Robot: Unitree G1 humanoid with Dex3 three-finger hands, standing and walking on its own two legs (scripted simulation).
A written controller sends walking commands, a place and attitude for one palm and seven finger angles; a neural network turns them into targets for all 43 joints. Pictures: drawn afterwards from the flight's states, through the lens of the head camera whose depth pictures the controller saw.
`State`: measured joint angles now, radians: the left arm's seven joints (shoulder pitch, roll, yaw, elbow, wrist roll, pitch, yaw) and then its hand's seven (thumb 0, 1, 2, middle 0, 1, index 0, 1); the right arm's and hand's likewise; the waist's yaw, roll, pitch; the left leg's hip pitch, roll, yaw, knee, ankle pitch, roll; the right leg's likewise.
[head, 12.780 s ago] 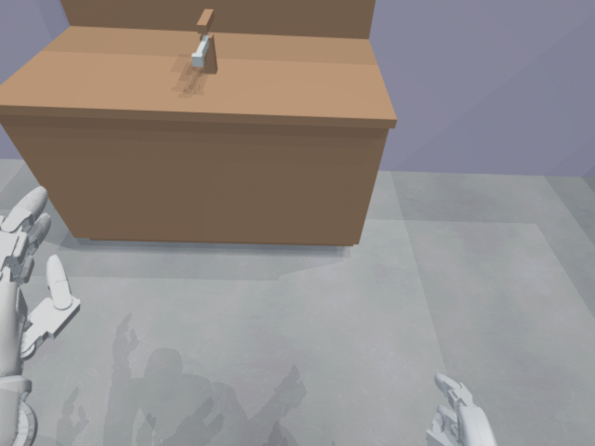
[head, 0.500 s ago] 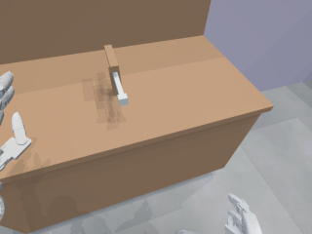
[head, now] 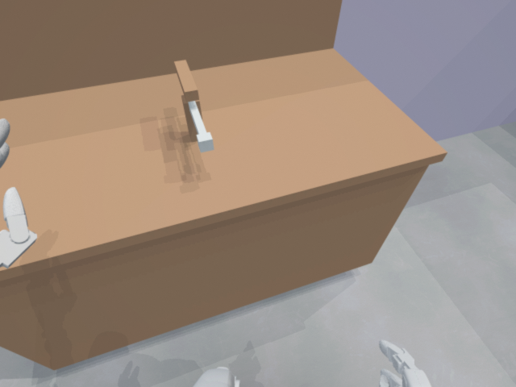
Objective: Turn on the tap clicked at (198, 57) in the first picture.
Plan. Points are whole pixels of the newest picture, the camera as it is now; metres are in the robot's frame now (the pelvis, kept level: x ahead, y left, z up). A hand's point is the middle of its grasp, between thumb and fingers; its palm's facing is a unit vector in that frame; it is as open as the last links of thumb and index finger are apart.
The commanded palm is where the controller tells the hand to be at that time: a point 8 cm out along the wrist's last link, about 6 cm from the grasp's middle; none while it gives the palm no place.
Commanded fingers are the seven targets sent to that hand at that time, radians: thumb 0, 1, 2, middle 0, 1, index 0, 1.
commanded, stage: come to a stop and stand still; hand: left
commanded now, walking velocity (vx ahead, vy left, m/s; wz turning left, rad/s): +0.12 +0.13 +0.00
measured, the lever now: (205, 142) +0.55 +0.14 +0.06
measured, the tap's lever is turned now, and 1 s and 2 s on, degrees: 0 0 0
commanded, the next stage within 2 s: look again from close up in 1.00 s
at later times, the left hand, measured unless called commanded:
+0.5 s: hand out of the picture +0.19 +0.26 +0.22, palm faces +0.37 -0.74 -0.56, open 7.4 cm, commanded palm +0.11 +0.30 +0.21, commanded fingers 0.00 0.90 0.90 -0.20 -0.30 -0.20 -0.30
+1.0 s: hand out of the picture +0.12 +0.29 +0.21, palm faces +0.45 -0.76 -0.47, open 7.4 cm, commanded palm +0.07 +0.32 +0.21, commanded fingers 0.00 0.90 0.90 -0.20 -0.30 -0.20 -0.30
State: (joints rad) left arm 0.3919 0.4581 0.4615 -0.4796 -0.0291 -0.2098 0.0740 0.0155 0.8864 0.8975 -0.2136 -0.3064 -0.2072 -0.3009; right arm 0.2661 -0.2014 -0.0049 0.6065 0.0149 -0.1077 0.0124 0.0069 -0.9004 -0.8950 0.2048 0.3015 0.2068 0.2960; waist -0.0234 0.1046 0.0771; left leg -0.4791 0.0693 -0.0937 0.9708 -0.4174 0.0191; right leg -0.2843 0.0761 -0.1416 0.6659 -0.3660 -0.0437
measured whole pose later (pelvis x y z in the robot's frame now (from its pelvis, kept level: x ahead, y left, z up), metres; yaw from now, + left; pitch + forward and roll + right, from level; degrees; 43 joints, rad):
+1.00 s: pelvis -0.08 +0.03 +0.02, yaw +3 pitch -3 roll +1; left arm 0.44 0.41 0.40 -0.44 -0.06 -0.18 0.10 0.02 0.89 0.90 -0.21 -0.31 -0.21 -0.30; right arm 0.22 -0.19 0.01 0.60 0.02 -0.14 0.00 0.01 -0.90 -0.90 0.20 0.30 0.21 0.30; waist 0.00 0.03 0.05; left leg -0.38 0.00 -0.02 0.84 -0.37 0.00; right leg -0.31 0.04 -0.04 0.57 -0.21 -0.08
